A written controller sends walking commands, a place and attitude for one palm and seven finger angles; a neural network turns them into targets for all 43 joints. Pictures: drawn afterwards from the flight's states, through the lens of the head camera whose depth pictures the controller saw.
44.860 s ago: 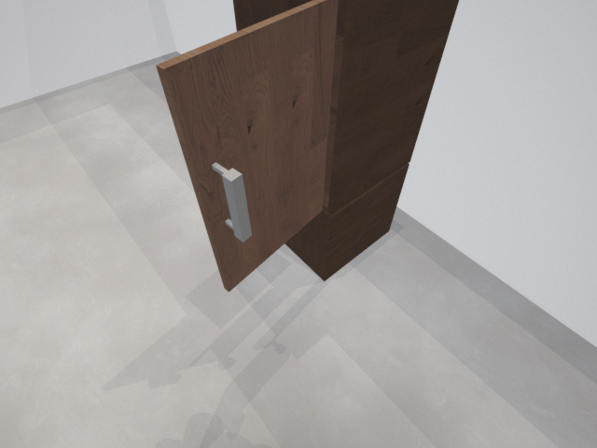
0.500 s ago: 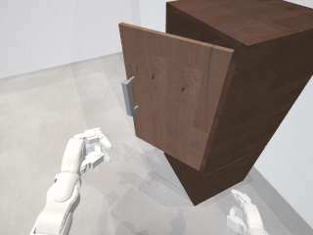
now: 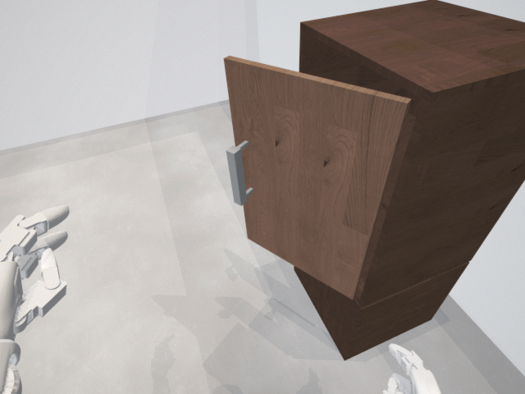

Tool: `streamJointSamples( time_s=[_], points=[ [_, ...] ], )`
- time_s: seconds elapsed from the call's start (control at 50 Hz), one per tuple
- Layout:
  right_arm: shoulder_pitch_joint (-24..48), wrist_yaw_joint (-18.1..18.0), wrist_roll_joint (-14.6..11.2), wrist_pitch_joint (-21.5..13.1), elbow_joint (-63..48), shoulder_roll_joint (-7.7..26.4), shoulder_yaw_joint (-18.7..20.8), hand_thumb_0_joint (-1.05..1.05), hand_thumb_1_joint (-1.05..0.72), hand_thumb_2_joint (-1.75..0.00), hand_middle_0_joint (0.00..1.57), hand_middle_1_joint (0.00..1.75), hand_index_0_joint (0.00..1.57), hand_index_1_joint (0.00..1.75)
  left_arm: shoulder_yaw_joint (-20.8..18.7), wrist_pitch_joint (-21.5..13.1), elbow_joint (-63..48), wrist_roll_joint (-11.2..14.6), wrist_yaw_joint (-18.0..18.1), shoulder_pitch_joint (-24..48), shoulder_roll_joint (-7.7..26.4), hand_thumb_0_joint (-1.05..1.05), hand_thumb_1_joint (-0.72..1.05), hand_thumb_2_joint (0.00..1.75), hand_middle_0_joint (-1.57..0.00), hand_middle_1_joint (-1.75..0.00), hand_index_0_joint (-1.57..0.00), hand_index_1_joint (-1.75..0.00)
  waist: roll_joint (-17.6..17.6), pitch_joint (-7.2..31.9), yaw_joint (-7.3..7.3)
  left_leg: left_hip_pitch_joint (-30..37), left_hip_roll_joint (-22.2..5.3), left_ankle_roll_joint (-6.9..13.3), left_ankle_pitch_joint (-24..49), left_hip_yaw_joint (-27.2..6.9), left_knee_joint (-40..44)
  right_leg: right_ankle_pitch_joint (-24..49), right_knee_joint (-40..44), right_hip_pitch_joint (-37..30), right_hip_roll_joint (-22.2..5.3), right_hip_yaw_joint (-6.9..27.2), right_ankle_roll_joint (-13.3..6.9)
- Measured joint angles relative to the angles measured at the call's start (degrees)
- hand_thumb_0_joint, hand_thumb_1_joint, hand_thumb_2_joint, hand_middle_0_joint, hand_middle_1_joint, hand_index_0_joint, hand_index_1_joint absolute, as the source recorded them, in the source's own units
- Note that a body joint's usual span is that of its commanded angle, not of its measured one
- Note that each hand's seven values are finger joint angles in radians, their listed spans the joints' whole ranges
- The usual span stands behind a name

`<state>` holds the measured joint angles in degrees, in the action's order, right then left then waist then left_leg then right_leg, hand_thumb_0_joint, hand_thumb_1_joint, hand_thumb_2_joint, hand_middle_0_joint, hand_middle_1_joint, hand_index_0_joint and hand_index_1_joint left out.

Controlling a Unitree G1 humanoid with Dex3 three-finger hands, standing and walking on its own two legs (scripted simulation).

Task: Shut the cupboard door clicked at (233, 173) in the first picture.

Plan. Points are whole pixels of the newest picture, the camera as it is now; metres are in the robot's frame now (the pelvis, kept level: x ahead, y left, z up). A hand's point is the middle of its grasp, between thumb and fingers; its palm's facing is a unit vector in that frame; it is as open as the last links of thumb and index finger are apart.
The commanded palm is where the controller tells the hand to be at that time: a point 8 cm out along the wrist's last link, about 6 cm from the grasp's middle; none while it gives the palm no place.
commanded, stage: draw the hand back to the body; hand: left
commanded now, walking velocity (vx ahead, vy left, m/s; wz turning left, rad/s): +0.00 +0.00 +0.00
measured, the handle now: (242, 173) +0.64 +0.14 -0.03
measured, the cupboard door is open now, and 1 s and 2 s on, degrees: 31 31 31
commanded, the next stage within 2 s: step back with the hand held close in 0.36 s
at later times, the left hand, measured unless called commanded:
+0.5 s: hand (73, 288) +0.19 +0.25 +0.16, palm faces +0.43 -0.80 -0.41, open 7.4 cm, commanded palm +0.14 +0.28 +0.17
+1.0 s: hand (43, 296) +0.17 +0.28 +0.15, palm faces +0.35 -0.78 -0.51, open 7.4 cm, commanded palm +0.12 +0.31 +0.17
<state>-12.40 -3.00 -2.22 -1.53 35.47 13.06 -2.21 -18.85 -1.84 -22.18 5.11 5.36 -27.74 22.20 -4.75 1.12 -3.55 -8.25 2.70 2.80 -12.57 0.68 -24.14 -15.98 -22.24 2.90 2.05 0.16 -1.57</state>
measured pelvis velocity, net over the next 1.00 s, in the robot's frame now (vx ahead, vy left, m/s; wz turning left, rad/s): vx -0.03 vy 0.02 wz -0.03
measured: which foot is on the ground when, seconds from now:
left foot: down 0.00-1.00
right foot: down 0.00-1.00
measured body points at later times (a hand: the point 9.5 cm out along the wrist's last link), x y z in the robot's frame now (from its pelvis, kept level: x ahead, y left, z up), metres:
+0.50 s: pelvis +0.00 -0.01 +0.00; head -0.03 -0.04 +0.45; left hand +0.16 +0.29 +0.18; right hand +0.19 -0.23 -0.08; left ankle +0.01 +0.09 -0.74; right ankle -0.04 -0.10 -0.74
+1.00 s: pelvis -0.03 +0.02 -0.01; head -0.03 +0.02 +0.44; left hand +0.15 +0.32 +0.18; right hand +0.14 -0.23 -0.08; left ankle +0.01 +0.09 -0.74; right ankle -0.04 -0.10 -0.74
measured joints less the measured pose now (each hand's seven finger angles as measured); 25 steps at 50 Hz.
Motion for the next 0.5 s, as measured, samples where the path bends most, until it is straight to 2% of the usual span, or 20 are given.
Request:
streamJointSamples(
  time_s=[0.08, 0.18, 0.28, 0.5],
  points=[
    [-0.2, -0.3, -0.1, -1.2, 0.5, 0.9, 1.0, 0.01, -0.90, -0.89, 0.20, 0.30, 0.20, 0.30, -2.0, -1.2, 0.0, 0.0, 0.6, -1.0, -0.1, 0.02, 0.89, 0.90, -0.32, -0.43, -0.32, -0.42, -0.3, -0.1, -0.21, -0.1, -0.1, -0.1, 0.1, -0.1, -0.2, 0.0, -0.3, 0.2, 0.1, -0.1, -0.1],
    [0.2, -0.8, 0.0, -2.2, 1.0, 1.5, 1.5, 0.01, -0.90, -0.89, 0.20, 0.30, 0.20, 0.30, -0.4, -1.4, 1.4, -0.3, 0.7, 0.2, -2.1, 0.01, 0.89, 0.90, -0.25, -0.35, -0.25, -0.35, 0.0, -0.4, -0.40, -0.4, -0.1, -0.2, 0.3, -0.4, -0.3, -0.1, -0.8, 0.5, 0.1, -0.4, -0.3],
    [0.8, -1.1, 0.2, -3.2, 0.8, 0.9, 1.3, 0.01, -0.90, -0.89, 0.20, 0.30, 0.20, 0.30, 0.8, -1.6, 1.2, -0.3, 0.4, 0.4, -2.1, 0.02, 0.89, 0.90, -0.22, -0.32, -0.23, -0.32, 0.8, -0.2, -0.18, -0.2, -0.5, -0.6, 0.1, -0.3, -0.4, -0.1, -0.8, 0.3, 0.6, -0.4, -0.7],
    [1.6, -0.8, 0.3, -3.1, 0.0, 0.0, 1.0, 0.01, -0.90, -0.89, 0.20, 0.30, 0.20, 0.30, -0.5, -1.9, 0.7, 0.1, -0.1, 0.3, -1.3, 0.02, 0.89, 0.90, -0.21, -0.31, -0.21, -0.30, 0.9, -0.4, -0.11, -0.1, -1.1, -1.1, -0.1, -0.1, -0.3, 0.0, -0.2, 0.2, 1.1, 0.0, -1.1]
  ],
)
